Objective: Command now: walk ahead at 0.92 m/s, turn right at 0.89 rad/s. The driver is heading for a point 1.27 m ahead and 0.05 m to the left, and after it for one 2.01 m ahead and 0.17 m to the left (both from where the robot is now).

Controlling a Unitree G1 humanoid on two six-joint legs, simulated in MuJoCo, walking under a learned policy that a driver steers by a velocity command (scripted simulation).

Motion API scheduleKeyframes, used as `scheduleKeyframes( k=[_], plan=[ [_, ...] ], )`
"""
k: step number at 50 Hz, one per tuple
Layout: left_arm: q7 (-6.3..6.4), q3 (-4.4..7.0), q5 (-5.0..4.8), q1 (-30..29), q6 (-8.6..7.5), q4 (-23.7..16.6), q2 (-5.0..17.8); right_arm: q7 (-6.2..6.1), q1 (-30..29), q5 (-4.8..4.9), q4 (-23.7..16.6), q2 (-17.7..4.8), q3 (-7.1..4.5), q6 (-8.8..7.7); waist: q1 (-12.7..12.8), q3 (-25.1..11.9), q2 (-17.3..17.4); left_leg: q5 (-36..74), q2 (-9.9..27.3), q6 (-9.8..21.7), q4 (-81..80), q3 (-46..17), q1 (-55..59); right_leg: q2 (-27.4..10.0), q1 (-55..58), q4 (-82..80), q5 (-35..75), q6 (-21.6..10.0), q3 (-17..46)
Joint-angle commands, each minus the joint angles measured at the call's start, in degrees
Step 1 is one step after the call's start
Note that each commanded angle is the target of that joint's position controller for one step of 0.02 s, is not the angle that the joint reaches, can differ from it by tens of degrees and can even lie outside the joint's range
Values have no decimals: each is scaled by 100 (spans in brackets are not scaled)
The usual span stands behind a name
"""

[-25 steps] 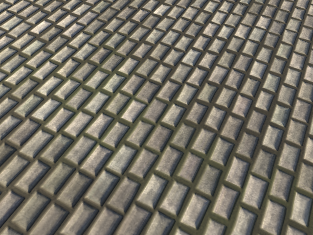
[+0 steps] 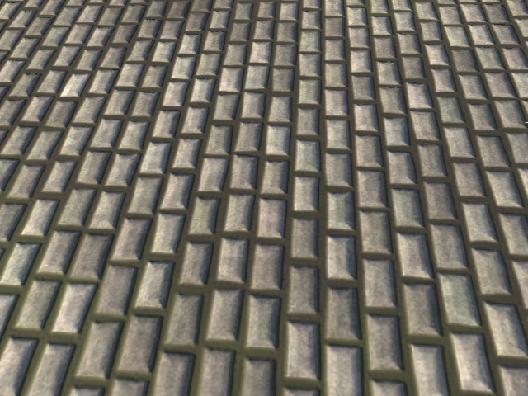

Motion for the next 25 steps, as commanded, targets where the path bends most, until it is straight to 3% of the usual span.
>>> scheduleKeyframes(
  k=[1, 2, 3, 4, 6, 8, 10, 12, 13, 14, 15, 16, 17, 19, 20, 21, 22, 23, 24, 25],
  plan=[
    [202, 611, -2, 1889, -19, 268, 1995, 143, -862, 14, -1322, -366, 5, -249, 596, -1284, -1645, -96, -1227, 305, 5278, -1561, -5425, -1142, 5143, -2957, -3132, -1322, 5127],
    [185, 562, 25, 1853, -22, 237, 1808, 125, -1751, -40, -1603, -633, 11, -345, 767, -954, -579, 468, -941, 378, 5306, -2439, -6012, -1259, 5054, -3235, -2237, -1023, 5187],
    [253, 534, 59, 1953, -61, 373, 1702, 106, -1648, 11, -1593, -591, 58, -434, 584, -568, -343, 738, -728, 458, 5058, -2424, -5971, -1312, 4542, -3226, -1512, -965, 4784],
    [289, 460, 71, 1692, -120, 361, 1430, 76, -1532, -51, -1443, -531, 91, -446, 308, -235, 176, 958, -443, 534, 4523, -2490, -5610, -1015, 3785, -3137, -1036, -703, 4088],
    [334, 292, -5, 1238, -258, 243, 1002, 74, -1195, -181, -1371, -509, 128, -283, -110, -102, -57, 1091, -275, 433, 4015, -2569, -4974, -630, 2787, -3164, -348, -686, 3445],
    [329, 213, -70, 1175, -372, 181, 858, 126, -1229, -225, -1355, -482, 160, -96, -209, 34, 27, 1044, -210, 268, 3548, -2510, -4923, -355, 2319, -3450, -419, -783, 3122],
    [347, 198, -85, 1422, -459, 200, 922, 151, -1853, -164, -1631, -484, 206, -53, -108, 544, 9, 1273, -304, 96, 2752, -2194, -5085, -296, 1996, -3524, 1917, -755, 2929],
    [367, 234, -48, 1495, -428, 234, 1045, 172, -2302, -117, -1829, -343, 288, -92, -41, 555, -24, 1847, -622, 75, 1834, -1995, -4947, -55, 2023, -3215, 3811, -578, 2545],
    [366, 229, -90, 1594, -398, 298, 999, 191, -2391, -107, -1824, -290, 319, -126, 57, 470, -56, 2271, -797, 151, 1242, -1871, -4765, 120, 2165, -2996, 4527, -373, 2241],
    [551, 106, -440, 1679, -408, 155, 395, 125, -3247, 240, -2127, -151, 281, -463, 417, 390, 231, 2786, -1106, 165, 200, -1998, -4772, 57, 2211, -2850, 3949, -161, 2336],
    [644, 72, -401, 1814, -376, 287, 526, 158, -3332, 268, -2134, -67, 316, -621, 504, 169, 87, 3633, -1286, 258, -643, -1771, -4453, -5, 2430, -2933, 3832, 11, 2211],
    [710, 96, -291, 2096, -356, 433, 660, 209, -3358, 224, -2091, -79, 285, -749, 670, -47, -189, 4620, -1417, 380, -987, -1740, -3966, -159, 2594, -3030, 3654, 173, 2258],
    [754, 83, -204, 2194, -354, 547, 687, 237, -3204, 216, -2014, -174, 220, -799, 626, -207, -477, 5125, -1482, 497, -1139, -1862, -3650, -210, 2870, -2937, 3593, 324, 2236],
    [760, 82, -45, 2016, -368, 568, 705, 194, -2282, 217, -1733, -513, 33, -763, 115, -627, -981, 4993, -1772, 654, -1039, -1857, -2800, -151, 3311, -2261, 4312, 590, 2097],
    [743, 114, -7, 1702, -370, 494, 798, 170, -1471, 248, -1507, -685, -63, -746, -397, -822, -1097, 4860, -1803, 685, -939, -1827, -2081, -146, 3226, -1484, 4834, 700, 1952],
    [677, 108, 76, 1102, -380, 341, 819, 138, -361, 279, -1173, -816, -137, -722, -1096, -1103, -973, 5282, -1641, 744, -1175, -1876, -1039, 15, 2852, -143, 4894, 884, 1659],
    [621, -36, 332, 1186, -359, 150, 236, 133, 510, 171, -829, -1033, -105, -685, -1018, -1809, 525, 7170, -460, 1162, -470, -3125, 623, 562, 1651, 2573, 629, 1247, 1421],
    [475, -181, 21, 2983, -330, 332, -146, 241, 263, -88, -828, -1085, -55, -700, -83, -2968, 1765, 7288, 1027, 2545, -583, -6329, 2217, 978, 155, 4415, -2300, 1554, 1978],
    [412, -146, -84, 2729, -309, 364, 443, 265, -438, 33, -1198, -999, -165, -619, -324, -3020, 855, 5418, 908, 2733, -1124, -6767, 1821, 626, -126, 4744, -1476, 1504, 2215],
    [425, -58, -63, 1523, -320, 5, 830, 218, -1126, 207, -1489, -784, -135, -498, -408, -2057, 48, 3939, 513, 2503, -1411, -6119, 602, 418, -242, 4369, -1080, 1418, 2090]
  ],
)
Velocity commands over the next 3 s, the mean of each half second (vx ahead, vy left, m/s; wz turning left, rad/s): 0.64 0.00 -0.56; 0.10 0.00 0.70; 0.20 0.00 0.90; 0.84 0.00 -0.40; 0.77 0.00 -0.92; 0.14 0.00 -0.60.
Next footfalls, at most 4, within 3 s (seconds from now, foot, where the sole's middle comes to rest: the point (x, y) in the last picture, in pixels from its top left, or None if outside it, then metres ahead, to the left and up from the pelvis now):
0.42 left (315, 335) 0.62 -0.06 -0.73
0.92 right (387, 323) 0.66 -0.25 -0.73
1.42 left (300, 381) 0.51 -0.02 -0.73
1.88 right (251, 239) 0.93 0.11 -0.73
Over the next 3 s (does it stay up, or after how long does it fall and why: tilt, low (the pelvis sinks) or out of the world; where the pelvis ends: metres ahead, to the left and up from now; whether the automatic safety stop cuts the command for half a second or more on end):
stays up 1.46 0.24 0.04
